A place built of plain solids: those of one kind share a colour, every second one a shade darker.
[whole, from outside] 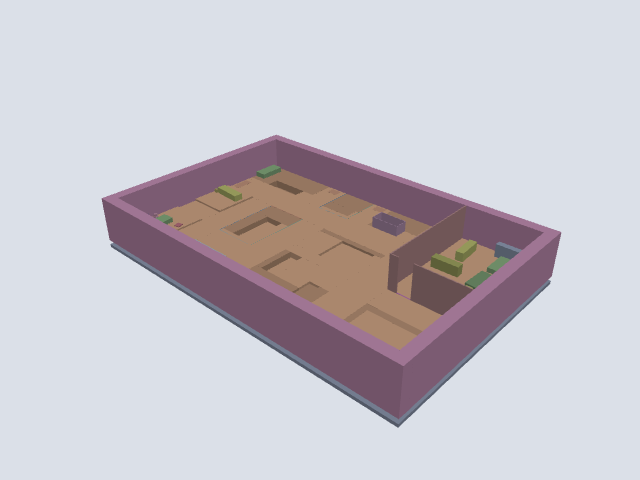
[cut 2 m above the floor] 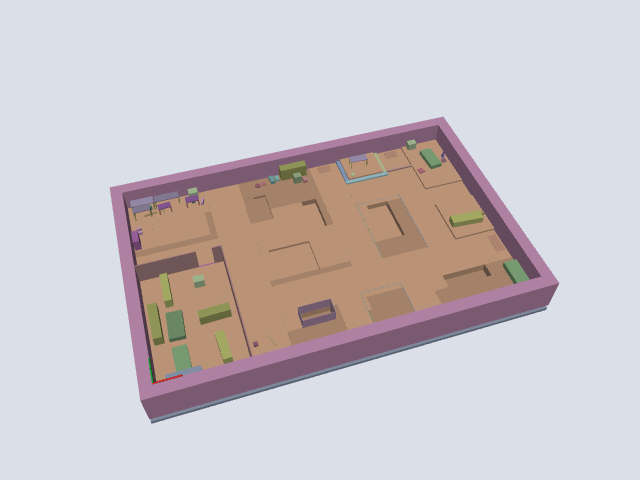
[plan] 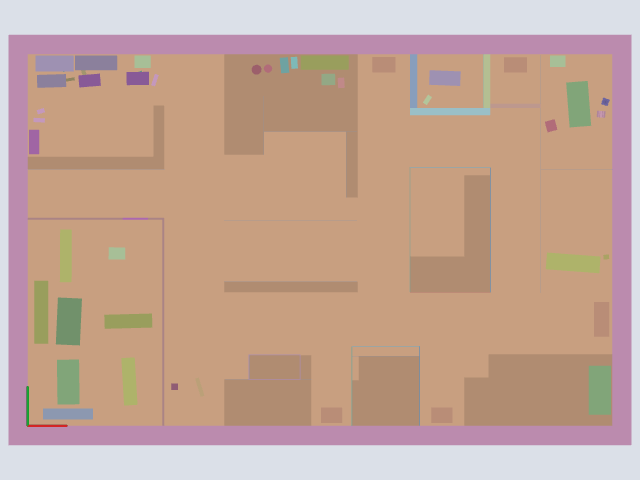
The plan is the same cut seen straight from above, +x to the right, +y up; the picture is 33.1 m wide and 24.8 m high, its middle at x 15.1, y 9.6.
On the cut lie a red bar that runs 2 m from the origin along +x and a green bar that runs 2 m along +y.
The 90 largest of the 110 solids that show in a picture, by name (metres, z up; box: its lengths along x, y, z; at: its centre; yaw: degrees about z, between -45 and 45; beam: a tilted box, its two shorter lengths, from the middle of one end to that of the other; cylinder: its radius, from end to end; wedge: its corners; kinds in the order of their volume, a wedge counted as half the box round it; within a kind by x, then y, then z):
{
 "floor_1": {"box": [1.8, 2.65, 1.0], "at": [0.9, 15.22, -0.5]},
 "floor_2": {"box": [7.05, 10.75, 1.0], "at": [3.52, 5.38, -0.5]},
 "floor_3": {"box": [7.05, 2.5, 1.0], "at": [3.52, 12.0, -0.5]},
 "floor_4": {"box": [7.05, 0.65, 1.0], "at": [3.52, 13.57, -0.5]},
 "floor_5": {"box": [7.05, 2.65, 1.0], "at": [3.52, 17.88, -0.5]},
 "floor_6": {"box": [4.7, 2.65, 1.32], "at": [4.15, 15.22, -0.66]},
 "floor_7": {"box": [0.55, 2.65, 1.0], "at": [6.78, 15.22, -0.5]},
 "floor_8": {"box": [3.1, 19.2, 1.0], "at": [8.6, 9.6, -0.5]},
 "floor_9": {"box": [0.7, 3.15, 1.0], "at": [10.5, 9.03, -0.5]},
 "floor_10": {"box": [0.95, 3.05, 1.0], "at": [10.62, 15.53, -0.5]},
 "floor_11": {"box": [1.3, 1.25, 1.0], "at": [10.8, 3.02, -0.5]},
 "floor_12": {"box": [1.1, 3.05, 1.11], "at": [11.65, 15.53, -0.77]},
 "floor_13": {"box": [4.5, 2.4, 1.0], "at": [12.4, 1.2, -0.5]},
 "floor_14": {"box": [4.5, 0.45, 1.0], "at": [12.4, 3.88, -0.5]},
 "floor_15": {"box": [3.55, 3.15, 1.09], "at": [12.62, 9.03, -0.78]},
 "floor_16": {"box": [4.95, 2.2, 1.0], "at": [12.62, 12.9, -0.5]},
 "floor_17": {"box": [2.6, 1.25, 0.69], "at": [12.75, 3.02, -0.97]},
 "floor_18": {"box": [6.9, 0.55, 1.0], "at": [13.6, 7.17, -0.5]},
 "floor_19": {"box": [6.9, 1.2, 1.0], "at": [13.6, 11.2, -0.5]},
 "floor_20": {"box": [6.9, 2.15, 1.0], "at": [13.6, 18.12, -0.5]},
 "floor_21": {"box": [2.9, 1.2, 1.0], "at": [13.65, 14.6, -0.5]},
 "floor_22": {"box": [0.6, 1.25, 1.0], "at": [14.35, 3.02, -0.5]},
 "floor_23": {"box": [4.85, 1.85, 1.0], "at": [14.62, 16.12, -0.5]},
 "floor_24": {"box": [2.1, 4.1, 1.0], "at": [15.7, 2.05, -0.5]},
 "floor_25": {"box": [2.65, 3.15, 1.0], "at": [15.72, 9.03, -0.5]},
 "floor_26": {"box": [1.35, 3.4, 0.76], "at": [15.78, 13.5, -0.94]},
 "floor_27": {"box": [0.6, 3.4, 1.0], "at": [16.75, 13.5, -0.5]},
 "floor_28": {"box": [0.35, 1.25, 1.0], "at": [16.93, 2.98, -0.5]},
 "floor_29": {"box": [2.7, 12.3, 1.0], "at": [18.4, 13.05, -0.5]},
 "floor_30": {"box": [2.75, 1.25, 1.32], "at": [18.48, 2.98, -0.66]},
 "floor_31": {"box": [3.5, 2.35, 1.0], "at": [18.5, 1.18, -0.5]},
 "floor_32": {"box": [3.5, 0.5, 1.0], "at": [18.5, 3.85, -0.5]},
 "floor_33": {"box": [0.4, 1.25, 1.0], "at": [20.05, 2.98, -0.5]},
 "floor_34": {"box": [20.05, 2.8, 1.0], "at": [20.18, 5.5, -0.5]},
 "floor_35": {"box": [0.85, 4.2, 1.0], "at": [20.18, 10.85, -0.5]},
 "floor_36": {"box": [2.3, 4.1, 1.0], "at": [21.4, 2.05, -0.5]},
 "floor_37": {"box": [1.95, 4.2, 0.78], "at": [21.57, 10.85, -0.93]},
 "floor_38": {"box": [4.15, 1.85, 1.0], "at": [21.82, 7.83, -0.5]},
 "floor_39": {"box": [4.15, 0.4, 1.0], "at": [21.82, 13.15, -0.5]},
 "floor_40": {"box": [4.15, 2.7, 1.0], "at": [21.82, 14.7, -0.5]},
 "floor_41": {"box": [3.41, 2.78, 1.3], "at": [21.82, 17.81, -0.35]},
 "floor_42": {"box": [1.25, 1.2, 1.0], "at": [23.18, 3.1, -0.5]},
 "floor_43": {"box": [1.35, 4.2, 1.0], "at": [23.23, 10.85, -0.5]},
 "floor_44": {"box": [2.6, 12.3, 1.0], "at": [25.2, 13.05, -0.5]},
 "floor_45": {"box": [3.85, 1.2, 0.58], "at": [25.73, 3.1, -1.03]},
 "floor_46": {"box": [7.65, 2.5, 1.0], "at": [26.38, 1.25, -0.5]},
 "floor_47": {"box": [7.65, 0.4, 1.0], "at": [26.38, 3.9, -0.5]},
 "floor_48": {"box": [3.7, 4.25, 1.18], "at": [28.35, 9.03, -0.41]},
 "floor_49": {"box": [3.7, 2.1, 1.0], "at": [28.35, 12.2, -0.5]},
 "floor_50": {"box": [3.7, 5.95, 1.15], "at": [28.35, 16.23, -0.42]},
 "floor_51": {"box": [2.55, 1.2, 1.0], "at": [28.93, 3.1, -0.5]},
 "wall_1": {"box": [1.0, 19.2, 4.2], "at": [-0.5, 9.6, 1.1]},
 "wall_2": {"box": [32.2, 1.0, 4.2], "at": [15.1, -0.5, 1.1]},
 "wall_3": {"box": [32.2, 1.0, 4.2], "at": [15.1, 19.7, 1.1]},
 "wall_4": {"box": [1.0, 19.2, 4.2], "at": [30.7, 9.6, 1.1]},
 "floor_base_1": {"box": [32.2, 21.2, 0.3], "at": [15.1, 9.6, -1.57]},
 "board_stack_1": {"box": [0.73, 3.25, 0.95], "at": [0.69, 5.87, 0.47]},
 "board_stack_2": {"box": [0.61, 2.73, 0.91], "at": [1.97, 8.78, 0.46], "yaw": -0.3},
 "board_stack_3": {"box": [2.47, 0.73, 0.94], "at": [5.2, 5.41, 0.47], "yaw": 1.5},
 "board_stack_4": {"box": [0.7, 2.46, 0.83], "at": [5.25, 2.29, 0.41], "yaw": 3.4},
 "board_stack_5": {"box": [2.48, 0.74, 1.24], "at": [15.34, 18.76, 0.62]},
 "board_stack_6": {"box": [2.78, 0.87, 0.6], "at": [28.18, 8.42, 0.48], "yaw": -4.2},
 "part_1": {"box": [4.91, 0.1, 3.25], "at": [2.46, 10.7, 1.57]},
 "part_2": {"box": [0.84, 0.1, 3.25], "at": [6.63, 10.7, 1.57]},
 "part_3": {"box": [0.1, 10.65, 3.25], "at": [7.0, 5.33, 1.57]},
 "sheet_stack_1": {"box": [1.15, 2.32, 0.43], "at": [2.09, 2.26, 0.21], "yaw": 0.7},
 "sheet_stack_2": {"box": [1.25, 2.43, 0.45], "at": [2.13, 5.39, 0.23], "yaw": -2.6},
 "sheet_stack_3": {"box": [1.12, 2.33, 0.42], "at": [28.46, 16.62, 0.36], "yaw": 4.4},
 "sheet_stack_4": {"box": [1.15, 2.53, 0.49], "at": [29.55, 1.84, 0.24]},
 "step_terS_tread_1": {"box": [4.15, 0.37, 1.15], "at": [21.82, 16.23, -0.42]},
 "bar_rack_1": {"box": [2.59, 0.56, 1.2], "at": [2.08, 0.61, 0.6]},
 "offcut_bin_1": {"box": [0.86, 0.63, 0.79], "at": [4.61, 8.9, 0.4], "yaw": -0.6},
 "offcut_bin_2": {"box": [0.83, 0.65, 0.82], "at": [5.94, 18.8, 0.41]},
 "offcut_bin_3": {"box": [0.71, 0.59, 0.79], "at": [15.53, 17.89, 0.4], "yaw": 1.1},
 "offcut_bin_4": {"box": [0.81, 0.6, 0.7], "at": [27.38, 18.83, 0.5]},
 "step_terE_tread_1": {"box": [0.37, 2.78, 1.15], "at": [23.71, 17.81, -0.42]},
 "step_terW_tread_1": {"box": [0.37, 2.78, 1.15], "at": [19.94, 17.81, -0.42]},
 "tool_cabinet_1": {"box": [0.53, 1.26, 1.07], "at": [0.34, 14.67, 0.53]},
 "workbench_top_1": {"box": [1.5, 0.67, 0.08], "at": [1.23, 17.82, 0.94], "yaw": 1.7},
 "workbench_top_2": {"box": [1.98, 0.82, 0.08], "at": [1.39, 18.72, 0.86]},
 "workbench_top_3": {"box": [2.18, 0.76, 0.08], "at": [3.53, 18.75, 0.81]},
 "workbench_top_4": {"box": [1.61, 0.76, 0.06], "at": [21.55, 17.97, 1.12], "yaw": -2.2},
 "rail_1": {"box": [2.68, 0.04, 1.0], "at": [12.75, 2.38, 0.5]},
 "rail_2": {"box": [2.68, 0.04, 1.0], "at": [12.75, 3.67, 0.5]},
 "low_mat_1": {"box": [1.2, 0.8, 0.06], "at": [25.2, 18.65, -0.02]},
 "low_mat_2": {"box": [0.8, 1.8, 0.06], "at": [29.65, 5.5, -0.02]},
 "step_hump_1": {"box": [2.6, 0.22, 0.23], "at": [25.2, 16.53, 0.07]},
 "sawhorses_top_1": {"box": [1.12, 0.63, 0.08], "at": [3.2, 17.84, 0.67], "yaw": 4.8},
 "sawhorses_top_2": {"box": [1.16, 0.68, 0.08], "at": [5.68, 17.95, 0.67], "yaw": 0.7},
 "sack_1": {"box": [0.43, 0.81, 0.31], "at": [13.27, 18.63, 0.15], "yaw": 5.3}
}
